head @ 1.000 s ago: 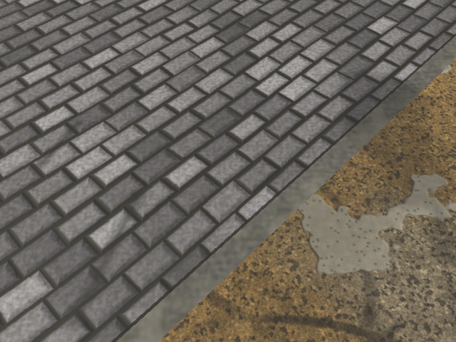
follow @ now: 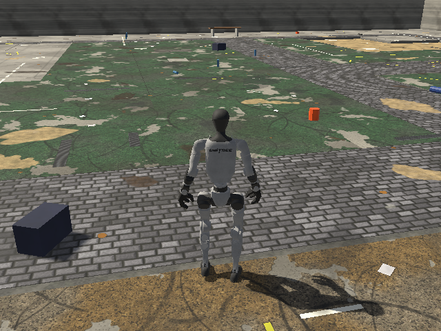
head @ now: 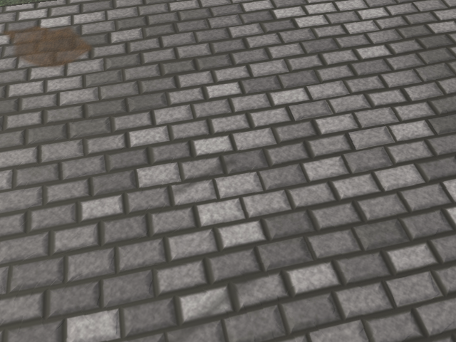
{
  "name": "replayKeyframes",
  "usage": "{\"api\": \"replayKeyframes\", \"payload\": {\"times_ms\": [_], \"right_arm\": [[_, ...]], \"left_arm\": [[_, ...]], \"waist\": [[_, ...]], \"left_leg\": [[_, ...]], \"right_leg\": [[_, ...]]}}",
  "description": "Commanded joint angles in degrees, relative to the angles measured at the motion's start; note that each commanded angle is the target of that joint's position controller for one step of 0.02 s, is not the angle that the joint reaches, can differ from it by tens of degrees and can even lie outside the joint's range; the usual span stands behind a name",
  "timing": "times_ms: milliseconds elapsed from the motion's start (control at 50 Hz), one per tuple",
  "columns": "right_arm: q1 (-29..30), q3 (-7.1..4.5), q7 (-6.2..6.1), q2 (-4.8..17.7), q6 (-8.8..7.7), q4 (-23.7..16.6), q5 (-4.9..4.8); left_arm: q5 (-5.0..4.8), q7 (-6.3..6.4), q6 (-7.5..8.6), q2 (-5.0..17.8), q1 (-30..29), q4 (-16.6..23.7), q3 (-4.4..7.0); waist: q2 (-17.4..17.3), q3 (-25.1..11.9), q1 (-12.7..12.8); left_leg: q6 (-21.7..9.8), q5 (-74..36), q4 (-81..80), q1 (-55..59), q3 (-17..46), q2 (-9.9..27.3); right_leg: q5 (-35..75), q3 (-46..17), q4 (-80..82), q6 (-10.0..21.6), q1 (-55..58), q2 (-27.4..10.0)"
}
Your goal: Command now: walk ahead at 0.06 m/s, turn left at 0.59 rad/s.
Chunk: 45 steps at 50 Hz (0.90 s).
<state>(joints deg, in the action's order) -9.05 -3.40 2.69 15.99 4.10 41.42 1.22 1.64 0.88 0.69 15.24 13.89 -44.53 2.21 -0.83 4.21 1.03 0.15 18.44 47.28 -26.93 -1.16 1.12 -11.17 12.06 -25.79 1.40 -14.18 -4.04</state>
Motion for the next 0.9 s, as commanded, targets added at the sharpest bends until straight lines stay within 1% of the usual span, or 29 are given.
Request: {"api": "replayKeyframes", "payload": {"times_ms": [20,60,80,100,120,140,160,180,220,240,280,360,440,500,540,560,580,600,620,640,660,700,740,780,820,840,860,880,900], "right_arm": [[-0.4,-0.85,0.13,4.1,-0.48,-4.5,-0.18],[-1.9,-0.96,-0.13,4.0,-1.37,-4.5,-0.06],[-4.2,-1.34,-0.76,5.4,-2.20,-3.6,0.47],[-5.5,-2.41,-1.72,11.4,-3.11,-4.2,0.94],[-7.3,-4.23,-1.88,17.3,-2.91,-4.9,-0.05],[-10.0,-3.95,-2.01,14.5,-2.72,-3.5,-0.49],[-7.1,-2.96,-2.38,11.7,-2.54,-3.4,-0.61],[-3.3,-2.46,-2.67,9.9,-2.25,-3.8,-0.51],[-0.6,-1.82,-3.06,7.9,-2.23,-4.8,-0.98],[-1.4,-1.83,-2.89,8.0,-2.37,-4.7,-1.10],[-3.0,-2.26,-2.64,9.0,-2.65,-4.2,-1.02],[-5.2,-2.74,-2.51,9.7,-2.31,-3.7,-0.48],[-4.8,-2.56,-2.31,9.3,-2.20,-3.4,0.16],[-3.5,-2.28,-2.21,9.0,-1.93,-2.9,0.36],[-1.8,-1.95,-2.45,8.5,-1.62,-2.5,-0.26],[-1.7,-1.50,-2.76,7.5,-1.67,-2.2,-0.75],[-3.5,-0.58,-2.96,4.3,-1.96,-2.3,-0.87],[-3.9,-0.47,-3.22,3.8,-2.07,-2.7,-1.19],[-3.2,-1.36,-3.26,7.1,-1.82,-1.8,0.23],[-4.0,-1.63,-2.93,7.1,-1.71,-0.8,-0.12],[-4.8,-1.56,-2.72,6.4,-1.63,0.3,-0.38],[-5.9,-1.17,-2.35,5.3,-1.51,1.6,-0.22],[-4.8,-0.32,-2.42,3.7,-1.45,2.3,-0.42],[-2.9,0.35,-2.84,2.8,-1.31,2.7,-0.97],[-4.0,0.66,-3.36,2.6,-1.41,4.2,-1.34],[-4.7,0.83,-3.65,2.8,-1.76,5.1,-1.09],[-4.4,0.64,-4.00,4.5,-2.27,5.4,-0.48],[-4.3,0.32,-4.34,7.4,-2.85,5.7,0.25],[-1.6,0.46,-4.21,6.8,-3.01,6.8,-0.66]], "left_arm": [[-0.04,-0.14,-0.40,10.4,-0.4,3.6,2.89],[-0.53,-0.19,-1.29,10.9,-0.4,3.3,3.27],[-0.19,-0.38,-1.75,9.9,2.2,2.4,3.24],[0.41,-0.87,-2.37,5.7,5.0,3.7,2.33],[-0.05,0.11,-3.52,5.4,0.5,7.0,1.82],[-0.32,0.41,-4.21,7.0,-2.1,6.8,2.14],[-1.12,0.33,-4.12,6.3,-2.1,6.5,2.15],[-1.16,0.33,-3.61,6.4,-1.5,5.6,2.20],[0.09,0.05,-3.31,7.8,0.3,4.5,2.74],[-0.02,-0.13,-3.44,7.6,0.5,4.5,2.78],[-0.48,-0.23,-3.79,6.5,-0.6,5.1,2.53],[-0.52,0.14,-4.18,6.0,-3.3,6.4,2.22],[-0.99,0.37,-3.72,5.4,-3.1,6.4,1.82],[-1.48,0.64,-3.37,5.3,-1.8,6.3,1.59],[-1.42,0.90,-2.86,4.3,1.5,5.2,1.24],[-0.96,1.20,-2.31,4.3,2.6,4.9,1.08],[0.16,1.57,-1.69,7.4,1.7,5.6,1.30],[0.20,1.12,-1.49,12.0,-2.8,7.1,1.98],[0.16,0.77,-1.34,10.3,-2.6,6.4,1.79],[-0.35,0.50,-1.05,7.3,-4.5,6.4,0.84],[-0.53,0.49,-0.95,6.0,-6.3,6.3,0.47],[-0.72,0.83,-0.73,5.9,-6.5,5.6,0.37],[-0.84,0.68,-0.80,6.0,-4.2,4.3,0.38],[-0.74,0.39,-1.04,6.6,-1.9,2.8,0.60],[-0.84,0.25,-1.48,7.2,-1.7,1.6,0.89],[-0.94,0.24,-1.53,7.3,-1.7,1.1,0.97],[-0.94,0.17,-1.25,6.6,-1.1,0.9,0.82],[-1.00,-0.16,-0.84,5.9,-0.3,1.4,0.75],[-1.58,-0.26,-0.92,3.8,-0.3,0.5,0.20]], "waist": [[10.2,-6.6,-0.1],[7.9,-6.5,-1.3],[2.4,-7.1,-1.9],[-14.5,-7.3,-0.8],[-16.2,-6.0,-3.5],[-9.2,-6.3,-4.7],[-8.2,-4.5,-2.7],[-7.1,-4.0,-0.9],[-7.6,-6.7,-0.1],[-6.0,-8.1,-0.1],[-4.3,-8.6,-0.7],[-6.0,-7.0,-2.4],[-6.2,-7.6,-2.7],[-6.7,-7.7,-2.2],[-5.6,-7.3,0.1],[-3.9,-7.0,0.8],[4.6,-7.0,-0.5],[12.9,-4.1,-2.0],[11.2,-3.4,-1.0],[8.5,-2.5,-2.5],[7.7,-1.7,-3.2],[9.8,-2.8,-3.3],[9.1,-4.4,-1.7],[10.0,-5.5,0.0],[10.0,-5.9,-0.8],[8.9,-5.9,-1.4],[7.0,-6.9,-0.9],[2.1,-8.1,0.8],[-4.6,-6.2,2.0]], "left_leg": [[-1.0,2.3,-6.0,7.7,-2.6,-0.7],[-2.5,-1.1,-16.1,13.5,-3.3,-2.1],[-3.4,-5.4,-23.0,18.4,1.1,-1.1],[-6.5,-18.5,-30.1,23.1,21.2,14.0],[-16.2,-30.4,-30.3,19.5,32.3,22.0],[-17.9,-33.4,-28.8,20.3,27.6,19.2],[-16.6,-32.7,-28.3,18.9,22.6,15.4],[-14.1,-29.2,-28.7,18.4,19.0,11.4],[-13.0,-33.1,-27.7,19.8,16.7,8.3],[-13.1,-34.3,-27.4,20.4,16.8,8.3],[-13.5,-31.2,-27.7,21.3,18.4,8.3],[-14.4,-20.3,-28.9,20.7,23.2,8.4],[-13.9,-19.5,-28.1,17.6,24.2,8.0],[-12.4,-21.2,-27.0,15.1,25.7,7.5],[-10.1,-19.7,-25.2,12.3,25.9,6.0],[-7.6,-14.9,-23.8,9.2,25.4,4.2],[-4.1,-5.2,-17.6,5.7,21.0,-0.2],[-2.1,6.1,-12.6,1.4,10.8,-10.1],[-1.4,11.5,-3.1,6.7,9.9,-7.7],[-1.2,9.6,0.4,7.8,10.3,-7.3],[-0.6,7.3,2.3,8.3,10.1,-7.1],[0.5,6.0,1.2,7.3,8.8,-6.7],[1.5,6.8,-4.9,8.4,6.3,-5.6],[1.4,6.6,-12.6,10.7,4.0,-4.7],[0.7,-0.6,-23.5,15.3,2.5,-4.7],[0.2,-8.9,-30.0,19.8,3.6,-3.6],[-0.6,-13.1,-31.1,24.1,7.6,-0.8],[-1.7,-22.0,-28.0,27.1,12.2,4.2],[-3.6,-21.0,-26.6,20.8,12.5,4.7]], "right_leg": [[9.8,-8.3,6.1,8.0,1.7,-15.2],[5.6,-6.3,0.3,4.9,0.5,-14.3],[1.6,-4.1,-6.5,1.7,-2.3,-12.2],[-17.7,1.1,-23.5,-2.6,-11.7,-5.4],[-27.9,-5.4,-32.1,-4.2,-20.5,3.0],[-24.9,-10.7,-37.4,-4.2,-20.7,1.3],[-20.2,-12.3,-37.7,-3.9,-20.8,1.0],[-15.8,-13.2,-35.6,-3.7,-20.1,0.4],[-11.9,-12.5,-36.6,-3.7,-18.0,1.6],[-11.6,-12.7,-36.8,-3.9,-17.3,2.1],[-11.3,-13.2,-34.3,-4.2,-17.6,2.4],[-12.3,-14.2,-27.3,-4.1,-17.4,3.2],[-12.9,-13.5,-20.8,-2.7,-10.9,4.3],[-13.3,-12.6,-14.3,-1.3,-4.4,5.6],[-7.5,-11.7,-2.8,-0.1,2.7,6.2],[-2.8,-13.3,5.1,0.8,7.6,4.6],[-5.8,-24.0,11.9,2.6,9.8,-5.4],[-1.4,-36.5,15.6,7.6,5.0,-15.2],[2.3,-36.2,14.2,11.9,-1.5,-17.2],[4.2,-32.6,13.8,12.1,-2.5,-14.2],[6.0,-28.2,12.8,10.6,-2.5,-11.0],[14.6,-23.2,9.9,8.9,2.7,-7.3],[21.1,-21.4,7.1,8.8,7.2,-6.5],[23.8,-22.0,5.1,9.1,10.1,-6.6],[25.1,-22.1,3.2,7.8,10.2,-5.8],[24.7,-21.9,2.6,6.0,8.1,-5.5],[20.8,-22.4,2.8,4.0,5.4,-5.1],[15.3,-20.3,1.8,2.4,2.6,-2.9],[5.5,-17.2,5.7,1.5,5.1,0.6]]}}
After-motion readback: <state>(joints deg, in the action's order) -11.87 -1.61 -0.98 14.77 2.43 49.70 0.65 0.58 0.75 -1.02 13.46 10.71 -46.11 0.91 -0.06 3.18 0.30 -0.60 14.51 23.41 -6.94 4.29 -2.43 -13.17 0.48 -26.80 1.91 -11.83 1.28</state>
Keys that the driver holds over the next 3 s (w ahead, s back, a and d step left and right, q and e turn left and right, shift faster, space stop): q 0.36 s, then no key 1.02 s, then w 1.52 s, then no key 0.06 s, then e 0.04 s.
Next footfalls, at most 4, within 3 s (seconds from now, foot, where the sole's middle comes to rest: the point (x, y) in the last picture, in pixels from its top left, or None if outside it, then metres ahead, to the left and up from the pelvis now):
0.08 left None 0.07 0.11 -0.78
0.58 right None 0.08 -0.08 -0.78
0.86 left None -0.02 0.11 -0.78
2.12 left None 0.39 0.17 -0.78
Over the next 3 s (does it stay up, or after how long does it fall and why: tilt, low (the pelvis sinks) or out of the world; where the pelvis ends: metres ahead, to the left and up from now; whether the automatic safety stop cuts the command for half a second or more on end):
stays up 0.73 0.18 0.01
